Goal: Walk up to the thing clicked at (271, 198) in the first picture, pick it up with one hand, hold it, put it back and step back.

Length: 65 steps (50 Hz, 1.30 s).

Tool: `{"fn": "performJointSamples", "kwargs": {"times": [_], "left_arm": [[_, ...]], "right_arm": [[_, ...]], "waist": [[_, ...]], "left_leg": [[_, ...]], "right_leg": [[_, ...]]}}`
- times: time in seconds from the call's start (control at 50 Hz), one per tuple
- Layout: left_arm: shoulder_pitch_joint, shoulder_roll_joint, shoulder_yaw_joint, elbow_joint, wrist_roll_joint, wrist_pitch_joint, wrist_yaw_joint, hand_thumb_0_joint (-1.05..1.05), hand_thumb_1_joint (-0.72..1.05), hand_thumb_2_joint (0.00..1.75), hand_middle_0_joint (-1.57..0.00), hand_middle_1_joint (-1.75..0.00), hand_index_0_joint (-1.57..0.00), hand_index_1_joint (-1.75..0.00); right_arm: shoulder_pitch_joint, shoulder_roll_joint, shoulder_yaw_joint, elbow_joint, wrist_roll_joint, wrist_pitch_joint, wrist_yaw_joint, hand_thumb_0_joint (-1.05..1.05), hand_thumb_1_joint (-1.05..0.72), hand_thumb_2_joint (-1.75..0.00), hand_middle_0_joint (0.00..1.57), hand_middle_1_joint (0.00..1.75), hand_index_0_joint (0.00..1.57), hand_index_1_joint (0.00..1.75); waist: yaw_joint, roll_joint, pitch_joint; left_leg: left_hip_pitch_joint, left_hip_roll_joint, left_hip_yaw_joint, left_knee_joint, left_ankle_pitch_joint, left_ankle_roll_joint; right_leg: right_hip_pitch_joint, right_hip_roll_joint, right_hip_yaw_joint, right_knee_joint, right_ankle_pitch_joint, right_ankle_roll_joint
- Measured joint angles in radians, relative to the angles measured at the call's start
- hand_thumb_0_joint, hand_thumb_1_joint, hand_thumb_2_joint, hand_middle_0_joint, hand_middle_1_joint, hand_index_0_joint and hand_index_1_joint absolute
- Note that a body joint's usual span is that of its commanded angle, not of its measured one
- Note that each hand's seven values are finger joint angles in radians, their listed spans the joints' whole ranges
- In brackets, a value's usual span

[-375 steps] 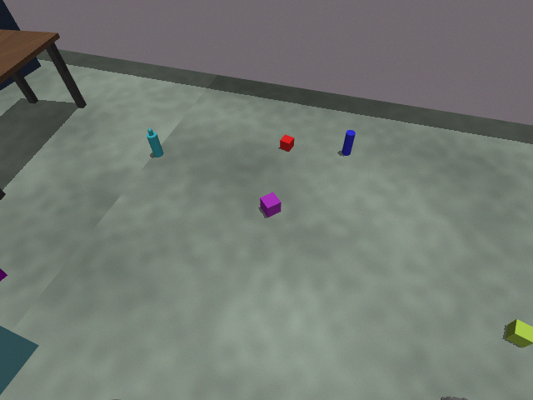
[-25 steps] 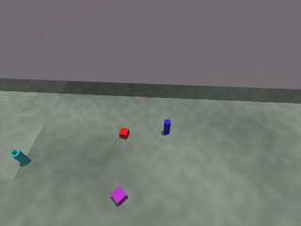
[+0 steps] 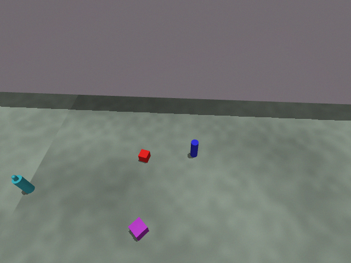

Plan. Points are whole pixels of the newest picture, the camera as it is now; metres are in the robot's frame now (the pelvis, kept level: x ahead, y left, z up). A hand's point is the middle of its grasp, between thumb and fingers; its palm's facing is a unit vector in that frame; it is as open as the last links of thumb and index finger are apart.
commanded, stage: stand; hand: left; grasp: from above
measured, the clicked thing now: (138, 228) +0.37 +0.24 -0.75
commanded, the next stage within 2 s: rise first in 0.08 s
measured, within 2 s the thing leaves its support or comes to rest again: neither
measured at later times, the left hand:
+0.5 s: hand (90, 260) +0.15 +0.25 -0.18, palm faces -0.05 -0.92 -0.40, open 10.2 cm
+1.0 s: hand out of the picture +0.11 +0.28 -0.27, palm faces -0.18 -0.76 -0.62, open 13.4 cm
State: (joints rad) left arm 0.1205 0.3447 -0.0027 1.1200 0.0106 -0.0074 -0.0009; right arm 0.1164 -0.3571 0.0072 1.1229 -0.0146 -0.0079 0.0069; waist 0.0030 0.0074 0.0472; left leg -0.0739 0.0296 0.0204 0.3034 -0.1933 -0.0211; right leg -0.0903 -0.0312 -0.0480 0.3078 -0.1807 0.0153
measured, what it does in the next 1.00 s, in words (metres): lowers itself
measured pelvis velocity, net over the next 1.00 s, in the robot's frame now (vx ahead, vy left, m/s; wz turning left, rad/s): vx -0.03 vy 0.01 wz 0.00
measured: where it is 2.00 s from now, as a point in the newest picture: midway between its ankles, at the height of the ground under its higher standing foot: outside the picture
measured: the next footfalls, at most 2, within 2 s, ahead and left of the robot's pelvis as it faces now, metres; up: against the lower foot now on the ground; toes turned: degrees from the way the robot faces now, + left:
none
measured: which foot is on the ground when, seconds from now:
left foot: down 0.00-1.00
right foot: down 0.00-1.00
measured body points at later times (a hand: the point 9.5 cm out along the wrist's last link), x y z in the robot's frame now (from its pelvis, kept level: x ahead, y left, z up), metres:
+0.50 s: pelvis -0.02 +0.01 -0.03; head +0.05 +0.01 +0.42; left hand +0.15 +0.30 -0.15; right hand +0.08 -0.26 -0.15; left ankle -0.02 +0.13 -0.75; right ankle -0.01 -0.13 -0.75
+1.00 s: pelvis -0.03 +0.01 -0.12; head +0.09 +0.02 +0.32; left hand +0.12 +0.31 -0.24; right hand +0.15 -0.23 -0.22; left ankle -0.02 +0.13 -0.75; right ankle -0.01 -0.13 -0.75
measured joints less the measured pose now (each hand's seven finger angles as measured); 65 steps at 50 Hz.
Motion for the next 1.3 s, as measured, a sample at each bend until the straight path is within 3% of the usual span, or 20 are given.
{"fn": "performJointSamples", "kwargs": {"times": [0.2,0.24,0.3,0.38,0.44,0.6,0.74,0.8,0.9,1.0,1.14,1.3], "left_arm": [[0.002,0.0,0.001,0.0,0.001,0.002,-0.001,0.01,0.9,0.89,-0.2,-0.3,-0.2,-0.3],[0.003,-0.009,0.016,-0.053,-0.021,-0.001,0.012,0.01,0.88,0.9,-0.21,-0.32,-0.2,-0.32],[-0.082,-0.026,0.06,-0.043,-0.016,-0.015,0.016,0.01,0.8,0.89,-0.22,-0.4,-0.2,-0.4],[-0.174,-0.015,0.117,-0.037,0.05,-0.014,-0.006,0.01,0.61,0.87,-0.23,-0.58,-0.22,-0.57],[-0.174,-0.012,0.146,-0.087,0.102,0.004,-0.003,0.01,0.42,0.86,-0.22,-0.72,-0.22,-0.71],[-0.119,-0.048,0.133,-0.182,0.18,0.124,0.061,0.01,-0.13,0.87,-0.19,-0.93,-0.2,-0.93],[-0.058,-0.068,0.148,-0.302,0.267,0.138,0.12,0.0,-0.39,0.9,-0.18,-0.98,-0.18,-0.98],[-0.027,-0.075,0.149,-0.378,0.299,0.156,0.147,0.0,-0.44,0.9,-0.19,-0.97,-0.18,-0.98],[0.018,-0.089,0.14,-0.479,0.322,0.201,0.185,0.0,-0.45,0.88,-0.21,-0.94,-0.2,-0.94],[0.007,-0.086,0.119,-0.487,0.367,0.23,0.215,0.0,-0.42,0.85,-0.25,-0.89,-0.24,-0.9],[-0.156,-0.051,0.115,-0.347,0.498,0.209,0.296,0.0,-0.36,0.8,-0.29,-0.83,-0.29,-0.83],[-0.399,-0.033,0.113,-0.181,0.669,0.192,0.465,0.0,-0.4,0.86,-0.26,-0.82,-0.24,-0.83]], "right_arm": [[0.002,0.001,0.001,0.0,-0.001,-0.001,-0.001,0.0,-0.9,-0.9,0.2,0.3,0.21,0.3],[0.033,0.005,0.003,-0.085,0.031,-0.007,-0.019,0.0,-0.9,-0.9,0.2,0.3,0.21,0.3],[0.054,0.026,0.001,-0.19,0.05,-0.027,-0.034,0.0,-0.91,-0.9,0.2,0.3,0.2,0.3],[0.066,0.076,-0.016,-0.275,0.039,-0.038,-0.034,0.0,-0.9,-0.9,0.2,0.3,0.2,0.3],[0.095,0.103,-0.029,-0.327,0.032,-0.037,-0.026,0.0,-0.9,-0.9,0.2,0.3,0.21,0.3],[0.144,0.111,-0.035,-0.423,0.032,-0.045,-0.01,0.01,-0.88,-0.9,0.2,0.3,0.21,0.3],[0.122,0.108,-0.045,-0.477,0.014,-0.094,-0.011,0.01,-0.89,-0.9,0.2,0.3,0.21,0.3],[0.101,0.111,-0.047,-0.492,0.01,-0.102,-0.016,0.01,-0.89,-0.9,0.2,0.3,0.21,0.3],[0.071,0.12,-0.046,-0.511,0.008,-0.108,-0.026,0.01,-0.91,-0.9,0.2,0.3,0.21,0.3],[0.048,0.124,-0.036,-0.518,0.005,-0.117,-0.038,0.01,-0.92,-0.91,0.2,0.3,0.21,0.3],[-0.009,0.104,-0.035,-0.501,-0.002,-0.133,-0.036,0.01,-0.93,-0.91,0.2,0.3,0.21,0.3],[-0.076,0.076,-0.036,-0.426,-0.019,-0.132,-0.02,0.01,-0.91,-0.9,0.2,0.3,0.21,0.3]], "waist": [[0.001,-0.001,0.001],[-0.004,0.001,-0.004],[-0.007,0.001,0.008],[-0.018,-0.014,-0.011],[-0.022,-0.02,-0.037],[-0.028,-0.001,-0.093],[-0.015,-0.014,-0.124],[-0.011,-0.018,-0.129],[-0.01,-0.012,-0.148],[-0.01,-0.001,-0.182],[-0.012,-0.004,-0.232],[-0.023,-0.004,-0.252]], "left_leg": [[0.001,-0.003,0.002,-0.001,0.0,0.002],[-0.051,-0.004,-0.003,0.042,-0.014,0.005],[-0.146,-0.004,-0.009,0.124,-0.038,0.006],[-0.287,0.001,-0.005,0.237,-0.076,0.005],[-0.358,0.004,0.002,0.312,-0.11,0.006],[-0.498,0.006,0.003,0.475,-0.191,0.016],[-0.695,0.009,-0.003,0.685,-0.281,0.019],[-0.763,0.009,-0.006,0.758,-0.31,0.019],[-0.858,0.008,-0.015,0.846,-0.344,0.019],[-0.967,0.005,-0.027,0.938,-0.375,0.018],[-1.231,0.0,-0.038,1.158,-0.435,0.01],[-1.562,0.002,-0.052,1.423,-0.478,-0.003]], "right_leg": [[-0.001,-0.003,0.002,0.003,-0.001,0.002],[-0.049,-0.006,-0.002,0.042,-0.015,0.001],[-0.138,-0.008,-0.005,0.115,-0.037,0.0],[-0.282,-0.007,0.003,0.227,-0.071,-0.003],[-0.356,-0.005,0.014,0.299,-0.1,-0.002],[-0.488,-0.008,0.021,0.441,-0.167,0.008],[-0.682,-0.01,0.024,0.645,-0.252,0.013],[-0.75,-0.012,0.025,0.718,-0.282,0.013],[-0.84,-0.015,0.02,0.803,-0.316,0.013],[-0.946,-0.019,0.013,0.896,-0.351,0.01],[-1.214,-0.027,0.016,1.127,-0.42,0.003],[-1.55,-0.025,0.021,1.399,-0.465,-0.011]]}}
